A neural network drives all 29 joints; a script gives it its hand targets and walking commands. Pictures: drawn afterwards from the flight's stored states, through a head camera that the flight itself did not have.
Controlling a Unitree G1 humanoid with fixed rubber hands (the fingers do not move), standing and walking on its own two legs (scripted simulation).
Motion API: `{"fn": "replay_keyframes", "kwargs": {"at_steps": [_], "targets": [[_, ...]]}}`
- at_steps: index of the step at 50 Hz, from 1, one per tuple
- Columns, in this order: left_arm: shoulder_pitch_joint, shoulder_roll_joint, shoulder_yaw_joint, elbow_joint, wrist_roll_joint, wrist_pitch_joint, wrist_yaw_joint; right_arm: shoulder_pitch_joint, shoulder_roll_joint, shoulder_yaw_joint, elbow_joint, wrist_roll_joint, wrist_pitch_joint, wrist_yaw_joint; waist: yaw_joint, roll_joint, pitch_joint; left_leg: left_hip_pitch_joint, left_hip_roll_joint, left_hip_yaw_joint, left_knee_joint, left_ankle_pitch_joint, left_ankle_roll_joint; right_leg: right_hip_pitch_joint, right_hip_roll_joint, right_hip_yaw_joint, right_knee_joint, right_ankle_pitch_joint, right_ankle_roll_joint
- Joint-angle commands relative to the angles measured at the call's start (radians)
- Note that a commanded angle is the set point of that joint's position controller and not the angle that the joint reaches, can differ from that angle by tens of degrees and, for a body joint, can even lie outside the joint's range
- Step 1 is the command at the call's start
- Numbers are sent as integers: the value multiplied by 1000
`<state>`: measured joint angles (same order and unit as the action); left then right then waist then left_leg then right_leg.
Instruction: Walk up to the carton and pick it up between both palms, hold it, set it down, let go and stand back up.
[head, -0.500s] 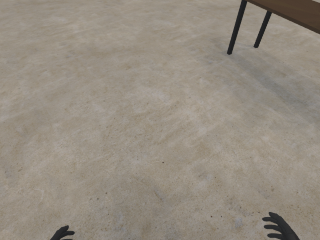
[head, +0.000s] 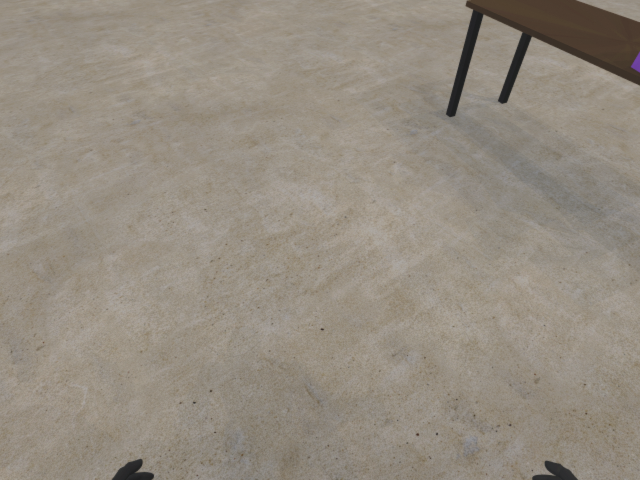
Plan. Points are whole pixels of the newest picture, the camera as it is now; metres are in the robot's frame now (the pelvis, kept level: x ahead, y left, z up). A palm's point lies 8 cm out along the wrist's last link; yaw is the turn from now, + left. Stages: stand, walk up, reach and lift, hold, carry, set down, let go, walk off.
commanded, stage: stand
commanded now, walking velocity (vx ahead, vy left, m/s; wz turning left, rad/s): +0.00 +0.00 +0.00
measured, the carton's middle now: out of the picture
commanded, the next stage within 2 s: none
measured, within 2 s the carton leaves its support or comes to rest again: neither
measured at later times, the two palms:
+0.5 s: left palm out of the picture +0.10 +0.29 -0.10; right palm out of the picture +0.10 -0.31 -0.10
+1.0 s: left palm out of the picture +0.10 +0.28 -0.11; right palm out of the picture +0.10 -0.31 -0.10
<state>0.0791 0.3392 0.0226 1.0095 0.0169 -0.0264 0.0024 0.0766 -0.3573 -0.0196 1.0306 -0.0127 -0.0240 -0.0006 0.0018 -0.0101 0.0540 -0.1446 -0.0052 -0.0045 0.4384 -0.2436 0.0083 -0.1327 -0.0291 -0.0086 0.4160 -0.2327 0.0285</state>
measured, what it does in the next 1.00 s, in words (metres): stands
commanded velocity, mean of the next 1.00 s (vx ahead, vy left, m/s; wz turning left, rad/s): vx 0.00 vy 0.00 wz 0.00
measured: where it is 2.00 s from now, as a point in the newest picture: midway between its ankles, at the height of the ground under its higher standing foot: outside the picture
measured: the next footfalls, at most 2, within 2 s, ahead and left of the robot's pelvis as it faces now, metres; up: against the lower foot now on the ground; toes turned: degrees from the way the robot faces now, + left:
none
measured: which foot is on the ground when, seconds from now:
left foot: down 0.00-1.00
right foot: down 0.00-1.00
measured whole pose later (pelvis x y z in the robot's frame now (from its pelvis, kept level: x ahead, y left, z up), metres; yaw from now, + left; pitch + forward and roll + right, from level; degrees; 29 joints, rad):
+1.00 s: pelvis +0.01 -0.02 +0.01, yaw +0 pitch -3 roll +0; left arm 0.10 0.36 0.03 1.08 0.01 -0.02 0.01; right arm 0.09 -0.35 -0.01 1.07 -0.01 -0.01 0.00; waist 0.01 -0.01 0.05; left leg -0.09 0.02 -0.01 0.34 -0.21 -0.02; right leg -0.09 0.00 -0.01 0.34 -0.20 0.00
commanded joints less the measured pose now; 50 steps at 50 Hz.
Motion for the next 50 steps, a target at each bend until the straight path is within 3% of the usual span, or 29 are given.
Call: {"fn": "replay_keyframes", "kwargs": {"at_steps": [1,2,3,5,9,10,11,14,15,16,17,20,22,24,25,28,29,33,34,36,37,38,39,40,41,43,44,47,50], "targets": [[-46,177,38,-52,-3,-9,0,-47,-181,-36,-33,-2,-20,-7,-18,-46,-58,61,129,-121,-142,156,16,-37,-75,55,-103,113,-55],[-29,149,25,-29,-1,-9,7,-69,-174,-38,-45,-7,-20,5,3,66,-69,27,123,-86,-124,185,14,-7,-85,66,-97,117,-60],[-42,176,31,-18,3,-15,7,-35,-164,-29,-29,-1,-18,12,-34,26,-41,36,111,-98,-110,136,8,-39,-87,82,-113,69,-64],[-82,190,38,-35,0,-9,0,-43,-164,-23,-23,-2,-2,7,-7,-16,-16,-26,148,-125,-157,108,24,12,-89,76,-106,59,-55],[-53,197,39,-16,7,-15,0,-17,-185,-28,-18,-6,-6,4,-20,81,-102,21,128,-101,-151,81,13,32,-94,86,-122,35,-52],[-4,189,40,-21,0,-18,-1,-75,-209,-33,-14,-10,-4,3,18,70,-77,-43,111,-98,-154,32,11,59,-87,73,-131,94,-51],[-55,174,42,-30,1,-14,-2,-43,-186,-41,-11,15,-3,-1,-19,-21,-63,4,118,-106,-145,119,2,-4,-99,77,-128,90,-59],[-28,197,39,-6,2,-13,-3,-9,-185,-36,-1,-8,-15,-2,-18,34,-67,16,135,-83,-138,146,26,4,-107,86,-130,144,-54],[-87,211,46,-18,-4,-22,0,-43,-188,-31,0,-7,-18,-7,-11,-54,-68,-4,144,-134,-165,161,17,14,-86,62,-100,118,-57],[-58,202,44,-11,4,-18,8,-67,-222,-39,-8,-11,-16,-8,16,35,-39,-5,134,-115,-142,201,18,1,-98,61,-114,136,-59],[-39,201,40,0,0,-17,5,-53,-191,-31,-6,-2,-7,-3,13,-11,-76,28,137,-108,-144,199,14,21,-94,80,-119,113,-55],[10,170,36,9,-9,-12,-2,-27,-213,-32,3,0,-10,-7,12,43,-108,16,122,-85,-122,171,19,58,-107,84,-128,158,-57],[-54,220,53,-6,-5,-13,7,-52,-191,-29,-5,-4,1,0,3,-44,-63,13,125,-95,-122,164,13,10,-105,96,-151,141,-47],[-79,225,54,-16,-4,-12,10,-38,-156,-20,-12,-8,-8,-3,-32,-31,-63,35,124,-80,-126,203,-1,-10,-100,77,-131,155,-51],[-28,171,31,1,-15,-19,7,-59,-174,-15,-2,-12,-6,-5,16,39,-60,55,143,-102,-137,240,15,-18,-104,97,-129,156,-59],[-25,192,42,21,-7,-9,7,-46,-196,-33,-5,-4,-9,-3,-4,16,-72,30,136,-90,-135,221,13,36,-102,88,-140,189,-59],[-21,200,46,4,-13,-15,4,-49,-197,-32,-14,3,-10,2,7,56,-105,39,125,-79,-128,232,5,57,-113,100,-105,184,-56],[-50,227,49,18,-4,-17,5,-50,-157,-19,-12,1,-4,-9,7,-58,-92,56,123,-75,-116,244,6,36,-96,85,-125,291,-39],[-71,217,48,19,-4,-7,6,-27,-194,-36,-5,0,-1,-9,-29,-22,-73,69,126,-52,-130,223,6,17,-108,102,-141,280,-50],[-44,217,48,11,-7,-7,6,-59,-212,-29,2,-1,2,-14,20,94,-57,20,128,-93,-140,253,6,44,-97,93,-129,209,-54],[-24,199,32,13,-8,-5,5,-19,-189,-22,-16,4,-3,-8,-17,38,-77,57,132,-75,-136,242,5,41,-97,78,-129,220,-44],[-9,179,33,20,-9,-3,8,-26,-199,-37,3,-2,0,-21,-6,62,-42,70,131,-70,-140,216,5,15,-104,86,-138,227,-54],[11,204,37,44,8,0,11,-32,-151,-16,-8,0,-2,-14,-8,-18,-21,54,150,-93,-141,258,20,20,-103,82,-130,241,-52],[7,175,38,30,4,-1,11,-5,-179,-25,-5,13,-5,-16,-6,20,-44,56,141,-84,-123,239,8,15,-104,74,-132,249,-62],[-47,180,31,11,4,-1,10,-10,-208,-37,-2,8,-8,-14,-22,-38,-85,99,134,-95,-157,230,5,23,-101,77,-132,217,-56],[-26,218,37,18,-10,-5,5,-50,-207,-35,-11,-1,-7,-17,1,30,-81,71,134,-87,-140,243,7,43,-104,77,-122,236,-52],[-19,227,38,27,-7,-1,6,-102,-161,-12,-31,-3,-2,-3,28,-5,-76,56,145,-90,-132,277,11,45,-98,62,-117,291,-45],[-55,229,49,13,-5,-5,16,-31,-157,-17,-15,-2,-13,-9,-8,6,-101,75,132,-64,-134,298,0,62,-102,87,-124,280,-61],[-41,180,34,2,-18,-9,6,-52,-218,-35,3,-4,-3,-18,7,89,-68,45,125,-70,-142,249,9,54,-113,94,-139,261,-46]]}}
